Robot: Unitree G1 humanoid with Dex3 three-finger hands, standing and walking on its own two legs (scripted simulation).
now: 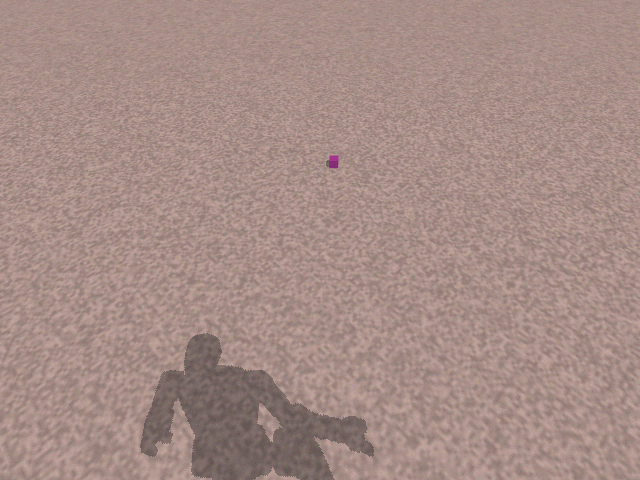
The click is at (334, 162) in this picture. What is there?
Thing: cube
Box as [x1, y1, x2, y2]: [329, 155, 337, 167]
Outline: 330,155 329,167 337,167 337,156
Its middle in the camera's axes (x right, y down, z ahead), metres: +0.08 -0.38 +2.01
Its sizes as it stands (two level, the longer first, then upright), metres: 0.046 0.046 0.046
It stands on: the floor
